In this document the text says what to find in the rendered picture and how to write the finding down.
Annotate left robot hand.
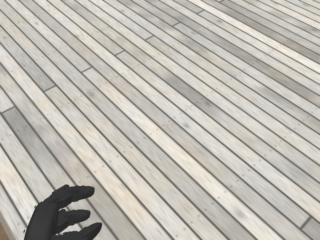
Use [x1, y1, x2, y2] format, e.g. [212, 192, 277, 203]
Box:
[23, 184, 102, 240]

